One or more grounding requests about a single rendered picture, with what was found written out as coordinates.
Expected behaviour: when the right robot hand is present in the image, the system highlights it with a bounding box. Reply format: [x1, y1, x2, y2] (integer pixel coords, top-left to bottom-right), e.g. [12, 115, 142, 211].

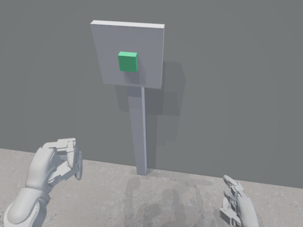
[220, 175, 259, 227]

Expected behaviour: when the panel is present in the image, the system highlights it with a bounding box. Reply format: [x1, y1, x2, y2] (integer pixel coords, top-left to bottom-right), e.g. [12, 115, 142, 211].
[90, 20, 165, 176]

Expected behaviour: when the button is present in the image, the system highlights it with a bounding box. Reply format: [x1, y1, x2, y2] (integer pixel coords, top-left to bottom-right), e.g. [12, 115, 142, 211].
[118, 52, 138, 72]

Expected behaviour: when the robot left forearm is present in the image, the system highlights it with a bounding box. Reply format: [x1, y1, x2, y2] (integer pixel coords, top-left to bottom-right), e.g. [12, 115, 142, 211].
[2, 187, 51, 227]

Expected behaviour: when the left robot hand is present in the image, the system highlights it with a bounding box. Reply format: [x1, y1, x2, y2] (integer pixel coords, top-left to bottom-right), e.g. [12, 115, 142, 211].
[25, 138, 84, 194]

